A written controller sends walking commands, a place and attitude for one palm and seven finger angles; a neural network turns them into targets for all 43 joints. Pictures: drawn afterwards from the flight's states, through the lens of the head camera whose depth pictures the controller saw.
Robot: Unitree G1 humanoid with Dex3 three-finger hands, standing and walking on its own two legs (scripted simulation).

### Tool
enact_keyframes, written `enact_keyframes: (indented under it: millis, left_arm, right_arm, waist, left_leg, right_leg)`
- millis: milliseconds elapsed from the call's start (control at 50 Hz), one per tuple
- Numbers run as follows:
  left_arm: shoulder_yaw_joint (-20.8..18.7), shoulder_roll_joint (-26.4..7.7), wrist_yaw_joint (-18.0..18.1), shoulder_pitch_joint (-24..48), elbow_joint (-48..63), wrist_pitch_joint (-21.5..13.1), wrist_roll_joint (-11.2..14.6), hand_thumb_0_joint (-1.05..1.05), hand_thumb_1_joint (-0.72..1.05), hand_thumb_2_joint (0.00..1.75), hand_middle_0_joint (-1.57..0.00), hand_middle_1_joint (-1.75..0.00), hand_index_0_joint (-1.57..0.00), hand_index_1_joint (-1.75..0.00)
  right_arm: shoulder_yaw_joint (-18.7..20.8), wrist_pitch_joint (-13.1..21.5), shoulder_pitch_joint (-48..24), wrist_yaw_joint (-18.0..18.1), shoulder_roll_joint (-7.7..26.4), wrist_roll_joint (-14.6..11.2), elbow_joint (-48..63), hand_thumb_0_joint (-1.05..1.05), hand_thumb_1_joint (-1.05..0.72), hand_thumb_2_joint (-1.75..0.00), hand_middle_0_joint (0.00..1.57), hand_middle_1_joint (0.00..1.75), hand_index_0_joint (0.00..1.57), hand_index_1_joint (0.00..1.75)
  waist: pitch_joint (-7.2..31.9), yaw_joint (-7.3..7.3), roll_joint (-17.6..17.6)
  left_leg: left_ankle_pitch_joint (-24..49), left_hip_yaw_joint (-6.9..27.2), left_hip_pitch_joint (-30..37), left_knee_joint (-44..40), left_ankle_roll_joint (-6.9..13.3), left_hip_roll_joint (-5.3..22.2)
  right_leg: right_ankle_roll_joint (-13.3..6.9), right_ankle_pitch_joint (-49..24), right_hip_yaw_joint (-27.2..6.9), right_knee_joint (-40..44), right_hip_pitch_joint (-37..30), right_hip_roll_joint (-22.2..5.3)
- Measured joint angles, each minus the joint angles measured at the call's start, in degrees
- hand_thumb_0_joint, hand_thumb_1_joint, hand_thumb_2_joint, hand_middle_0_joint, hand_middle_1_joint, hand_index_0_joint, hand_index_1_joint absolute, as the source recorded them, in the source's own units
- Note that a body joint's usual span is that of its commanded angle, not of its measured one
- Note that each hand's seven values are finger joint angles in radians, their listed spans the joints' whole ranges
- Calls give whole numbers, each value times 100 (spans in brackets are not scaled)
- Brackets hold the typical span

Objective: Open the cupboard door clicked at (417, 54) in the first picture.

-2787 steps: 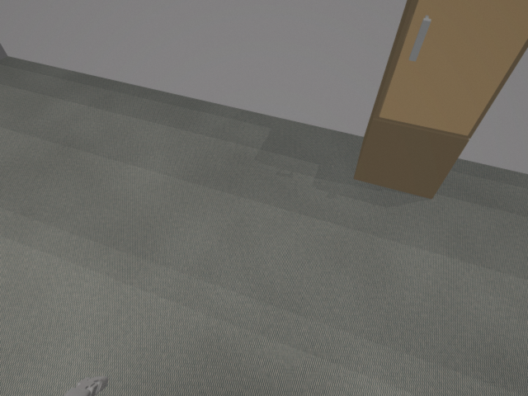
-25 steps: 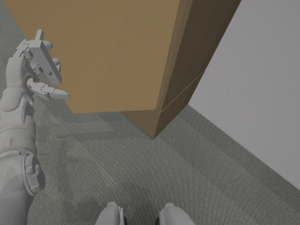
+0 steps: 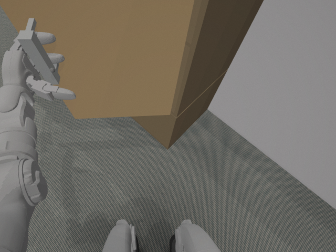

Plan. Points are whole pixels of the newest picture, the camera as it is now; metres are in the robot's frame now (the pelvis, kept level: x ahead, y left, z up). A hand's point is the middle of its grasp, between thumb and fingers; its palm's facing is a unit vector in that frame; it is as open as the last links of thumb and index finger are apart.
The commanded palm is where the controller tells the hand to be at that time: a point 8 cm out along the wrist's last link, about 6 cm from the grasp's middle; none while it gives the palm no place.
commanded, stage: slide the fingers in behind the handle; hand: left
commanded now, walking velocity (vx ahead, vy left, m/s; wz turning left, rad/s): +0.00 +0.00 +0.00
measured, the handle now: (43, 53) +0.55 +0.25 +0.08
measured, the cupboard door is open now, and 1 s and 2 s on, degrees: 48 48 93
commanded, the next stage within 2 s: close the thumb around the handle in 0.10 s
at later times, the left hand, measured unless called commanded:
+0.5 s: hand (51, 67) +0.52 +0.23 +0.08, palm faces +0.02 -1.00 +0.00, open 11.1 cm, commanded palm +0.50 +0.26 +0.08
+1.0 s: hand (53, 70) +0.51 +0.22 +0.08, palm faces +0.05 -1.00 -0.01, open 5.6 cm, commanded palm +0.49 +0.26 +0.08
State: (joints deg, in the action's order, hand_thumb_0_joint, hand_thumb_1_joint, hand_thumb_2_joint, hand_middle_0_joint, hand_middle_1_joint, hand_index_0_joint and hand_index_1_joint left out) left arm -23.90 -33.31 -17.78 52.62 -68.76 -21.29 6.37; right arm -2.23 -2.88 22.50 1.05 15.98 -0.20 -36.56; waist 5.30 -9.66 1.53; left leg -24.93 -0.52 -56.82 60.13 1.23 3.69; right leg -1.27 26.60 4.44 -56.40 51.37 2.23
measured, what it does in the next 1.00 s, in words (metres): stands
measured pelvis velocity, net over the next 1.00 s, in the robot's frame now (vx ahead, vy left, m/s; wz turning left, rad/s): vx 0.02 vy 0.01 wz -0.01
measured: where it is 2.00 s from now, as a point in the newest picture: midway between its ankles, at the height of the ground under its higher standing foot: outside the picture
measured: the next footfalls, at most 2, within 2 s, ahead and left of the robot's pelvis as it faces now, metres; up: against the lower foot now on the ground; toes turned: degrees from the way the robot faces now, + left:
none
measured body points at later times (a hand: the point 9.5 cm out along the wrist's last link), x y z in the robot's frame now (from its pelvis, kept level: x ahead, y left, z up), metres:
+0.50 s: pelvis +0.01 +0.01 +0.00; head +0.14 +0.03 +0.43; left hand +0.51 +0.28 +0.08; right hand +0.01 -0.26 -0.11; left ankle +0.03 +0.10 -0.67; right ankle +0.00 -0.11 -0.67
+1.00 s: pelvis +0.02 +0.01 +0.01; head +0.14 +0.03 +0.44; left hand +0.50 +0.27 +0.08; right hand +0.02 -0.25 -0.10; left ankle +0.03 +0.11 -0.67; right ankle +0.00 -0.11 -0.67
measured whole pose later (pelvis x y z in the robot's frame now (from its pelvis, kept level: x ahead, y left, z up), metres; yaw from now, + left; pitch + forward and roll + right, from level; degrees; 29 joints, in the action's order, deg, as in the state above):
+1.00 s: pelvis +0.02 +0.01 +0.01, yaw +0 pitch +21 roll -4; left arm -23.4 -29.3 -14.6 47.7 -64.2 -21.6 6.9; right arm -1.7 -3.9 22.8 -0.1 14.7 0.3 -36.2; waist 6.3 -8.9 1.8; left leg -25.8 -1.3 -53.9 58.4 1.8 3.3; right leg -0.5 26.8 3.5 -54.0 48.4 2.0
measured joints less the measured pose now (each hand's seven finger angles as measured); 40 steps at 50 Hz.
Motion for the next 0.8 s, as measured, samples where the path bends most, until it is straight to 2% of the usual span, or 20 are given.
enact_keyframes:
  millis: [260,360,500,800]
  left_arm:
    - [-7,7,-20,-1,75,27,8,-2,-49,30,-31,-122,-34,-123]
    - [21,-7,-1,102,8,48,-18,-2,-40,34,-33,-123,-36,-125]
    - [1,32,29,41,90,69,-19,-1,-11,47,-35,-126,-37,-127]
    - [21,271,276,-246,362,-26,-44,0,67,80,-39,-133,-39,-133]
  right_arm:
    - [-15,4,58,-32,-64,20,4,1,-91,-90,20,30,21,30]
    - [-28,13,27,-29,-71,27,28,0,-91,-90,20,30,21,30]
    - [-13,-5,11,-51,-66,50,81,0,-91,-90,20,30,21,30]
    - [32,-62,43,-105,-111,73,28,0,-91,-90,20,30,21,29]
  waist:
    - [38,14,16]
    - [42,-1,9]
    - [58,-1,-1]
    - [71,33,31]
  left_leg:
    - [-33,-21,-36,-5,27,-9]
    - [-44,-12,-64,14,43,-26]
    - [-59,-48,-67,9,67,-29]
    - [-100,-82,82,-51,81,-37]
  right_leg:
    - [32,9,-26,34,28,-5]
    - [48,18,-18,29,42,-20]
    - [74,14,-56,44,53,-24]
    - [98,32,-95,123,-93,-28]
